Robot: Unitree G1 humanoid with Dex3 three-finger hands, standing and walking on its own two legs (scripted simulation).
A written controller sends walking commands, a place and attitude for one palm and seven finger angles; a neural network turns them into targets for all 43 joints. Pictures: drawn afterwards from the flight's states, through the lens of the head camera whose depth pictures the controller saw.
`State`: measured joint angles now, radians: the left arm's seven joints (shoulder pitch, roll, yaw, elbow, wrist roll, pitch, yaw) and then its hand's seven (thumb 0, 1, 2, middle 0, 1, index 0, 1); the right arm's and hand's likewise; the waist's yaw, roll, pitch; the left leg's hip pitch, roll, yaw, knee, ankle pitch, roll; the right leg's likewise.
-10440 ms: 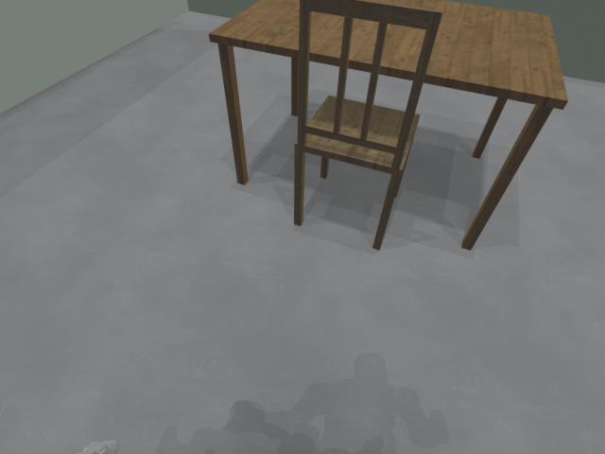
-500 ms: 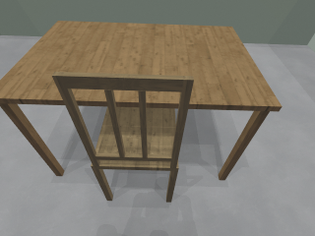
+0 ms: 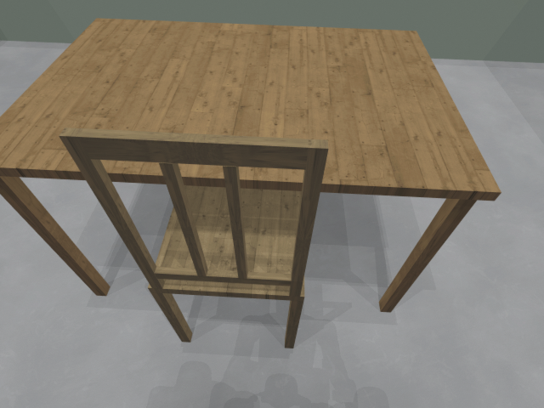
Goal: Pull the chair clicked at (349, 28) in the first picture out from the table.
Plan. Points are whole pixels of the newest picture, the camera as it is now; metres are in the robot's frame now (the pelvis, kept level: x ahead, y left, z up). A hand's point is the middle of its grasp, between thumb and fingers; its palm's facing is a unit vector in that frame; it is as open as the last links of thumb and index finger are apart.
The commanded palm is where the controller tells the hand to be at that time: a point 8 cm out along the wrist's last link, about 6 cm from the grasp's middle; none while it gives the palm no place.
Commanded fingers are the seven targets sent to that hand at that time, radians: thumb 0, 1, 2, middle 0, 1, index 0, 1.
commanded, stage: come to a stop and stand still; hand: left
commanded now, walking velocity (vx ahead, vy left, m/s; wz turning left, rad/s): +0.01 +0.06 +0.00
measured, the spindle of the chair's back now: (188, 228) +0.43 +0.20 -0.06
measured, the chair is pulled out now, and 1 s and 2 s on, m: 0.00 0.00 0.00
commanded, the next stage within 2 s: look again from close up in 0.72 s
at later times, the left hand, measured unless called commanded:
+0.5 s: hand out of the picture -0.06 +0.17 -0.17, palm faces +0.05 -0.98 -0.19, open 7.4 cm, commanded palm none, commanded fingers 0.00 0.90 0.90 -0.20 -0.30 -0.20 -0.30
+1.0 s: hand out of the picture -0.09 +0.18 -0.18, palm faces +0.01 -0.99 -0.17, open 7.4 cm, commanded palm none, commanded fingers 0.00 0.90 0.90 -0.20 -0.30 -0.20 -0.30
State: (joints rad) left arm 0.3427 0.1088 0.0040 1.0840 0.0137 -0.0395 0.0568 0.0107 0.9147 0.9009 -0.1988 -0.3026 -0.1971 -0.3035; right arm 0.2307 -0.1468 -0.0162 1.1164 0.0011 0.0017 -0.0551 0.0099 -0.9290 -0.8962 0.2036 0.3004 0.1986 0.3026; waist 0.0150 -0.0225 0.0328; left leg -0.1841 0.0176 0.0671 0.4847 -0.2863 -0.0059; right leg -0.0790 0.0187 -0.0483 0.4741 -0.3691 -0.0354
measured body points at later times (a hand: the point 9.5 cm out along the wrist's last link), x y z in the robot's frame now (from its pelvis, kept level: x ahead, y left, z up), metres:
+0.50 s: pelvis -0.04 +0.00 +0.01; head -0.04 +0.00 +0.46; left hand -0.07 +0.22 -0.15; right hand -0.03 -0.22 -0.16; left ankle -0.04 +0.13 -0.74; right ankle -0.10 -0.08 -0.74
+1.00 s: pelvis -0.06 +0.02 +0.00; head -0.05 +0.02 +0.45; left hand -0.09 +0.23 -0.16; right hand -0.06 -0.20 -0.16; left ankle -0.05 +0.13 -0.74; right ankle -0.10 -0.08 -0.74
